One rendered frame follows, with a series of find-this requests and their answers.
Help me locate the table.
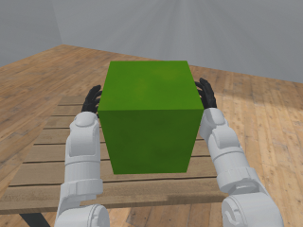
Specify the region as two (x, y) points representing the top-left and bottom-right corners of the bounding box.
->
(0, 96), (229, 227)

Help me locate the right robot upper arm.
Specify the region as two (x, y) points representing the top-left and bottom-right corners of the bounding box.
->
(222, 192), (284, 227)

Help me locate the robot left hand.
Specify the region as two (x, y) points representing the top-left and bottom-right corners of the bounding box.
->
(81, 85), (102, 118)

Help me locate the robot left forearm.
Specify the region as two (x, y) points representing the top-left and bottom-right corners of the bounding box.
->
(54, 112), (103, 227)

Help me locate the robot right forearm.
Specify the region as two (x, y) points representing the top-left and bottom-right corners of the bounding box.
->
(199, 108), (284, 227)

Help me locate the left robot upper arm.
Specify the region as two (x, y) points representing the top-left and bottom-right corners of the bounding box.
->
(55, 203), (111, 227)

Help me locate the carton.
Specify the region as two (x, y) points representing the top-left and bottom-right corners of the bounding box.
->
(98, 61), (205, 175)

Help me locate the robot right hand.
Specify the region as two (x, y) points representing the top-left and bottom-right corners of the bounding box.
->
(194, 78), (217, 109)

